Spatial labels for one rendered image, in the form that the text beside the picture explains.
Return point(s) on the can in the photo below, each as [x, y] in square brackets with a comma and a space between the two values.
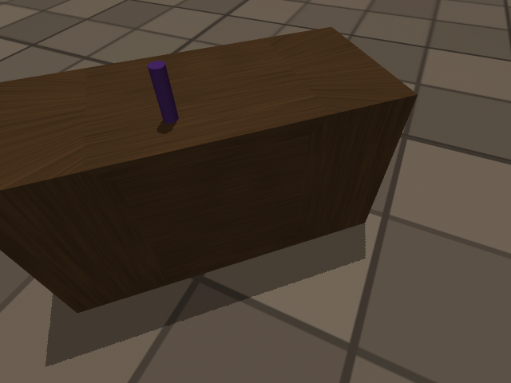
[163, 91]

